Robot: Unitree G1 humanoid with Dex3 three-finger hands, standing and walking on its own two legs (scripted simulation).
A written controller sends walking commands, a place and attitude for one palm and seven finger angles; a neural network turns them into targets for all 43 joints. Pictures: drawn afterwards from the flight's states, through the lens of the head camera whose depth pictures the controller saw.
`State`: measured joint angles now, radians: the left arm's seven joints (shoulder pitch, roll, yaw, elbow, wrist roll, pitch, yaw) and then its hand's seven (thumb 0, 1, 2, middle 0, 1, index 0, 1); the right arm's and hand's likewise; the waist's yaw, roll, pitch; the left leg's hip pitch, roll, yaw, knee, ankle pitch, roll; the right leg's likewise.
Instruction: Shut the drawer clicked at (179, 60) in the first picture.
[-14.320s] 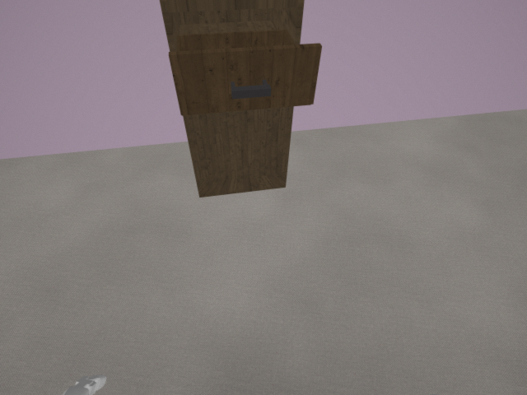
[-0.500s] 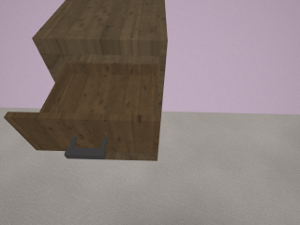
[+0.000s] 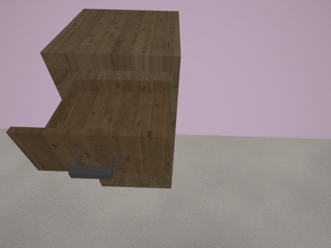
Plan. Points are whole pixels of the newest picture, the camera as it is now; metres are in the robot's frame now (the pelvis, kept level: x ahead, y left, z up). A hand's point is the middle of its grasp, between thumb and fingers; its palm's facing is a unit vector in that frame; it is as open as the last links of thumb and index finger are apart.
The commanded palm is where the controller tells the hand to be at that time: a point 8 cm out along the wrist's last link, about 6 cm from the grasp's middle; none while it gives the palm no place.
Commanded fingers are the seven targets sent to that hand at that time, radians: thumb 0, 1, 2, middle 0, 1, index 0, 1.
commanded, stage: look again from close up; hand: left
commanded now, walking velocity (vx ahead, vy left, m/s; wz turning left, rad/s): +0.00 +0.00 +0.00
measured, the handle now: (93, 165) +0.32 +0.21 +0.01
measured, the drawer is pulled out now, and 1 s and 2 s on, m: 0.29 0.29 0.29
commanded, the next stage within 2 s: raise the hand and make a fist in 0.02 s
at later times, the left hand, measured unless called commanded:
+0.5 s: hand out of the picture +0.12 +0.15 -0.03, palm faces +0.04 -1.00 +0.05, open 6.4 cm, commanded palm +0.09 +0.22 -0.03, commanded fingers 0.00 0.90 0.90 -0.60 -0.73 -0.60 -0.73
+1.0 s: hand (84, 234) +0.15 +0.18 +0.03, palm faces +0.12 -0.99 -0.05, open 3.7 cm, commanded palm +0.10 +0.22 +0.03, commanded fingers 0.00 0.90 0.90 -1.10 -1.27 -1.10 -1.27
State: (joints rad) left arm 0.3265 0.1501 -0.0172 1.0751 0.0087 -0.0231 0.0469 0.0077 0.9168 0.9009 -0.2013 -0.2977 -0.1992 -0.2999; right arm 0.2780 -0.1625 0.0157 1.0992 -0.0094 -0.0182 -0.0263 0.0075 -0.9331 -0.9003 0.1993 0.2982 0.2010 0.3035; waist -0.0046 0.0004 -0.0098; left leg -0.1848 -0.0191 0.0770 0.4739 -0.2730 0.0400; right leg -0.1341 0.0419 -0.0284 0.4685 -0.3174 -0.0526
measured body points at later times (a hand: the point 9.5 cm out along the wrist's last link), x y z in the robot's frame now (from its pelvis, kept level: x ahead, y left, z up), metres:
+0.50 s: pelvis -0.04 +0.00 -0.05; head -0.02 +0.01 +0.40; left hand +0.11 +0.20 -0.03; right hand +0.18 -0.25 -0.08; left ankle -0.01 +0.09 -0.74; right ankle -0.04 -0.08 -0.74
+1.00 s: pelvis -0.04 +0.00 -0.05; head -0.02 -0.01 +0.40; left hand +0.14 +0.23 +0.04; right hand +0.10 -0.24 -0.13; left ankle -0.01 +0.09 -0.74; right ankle -0.04 -0.08 -0.74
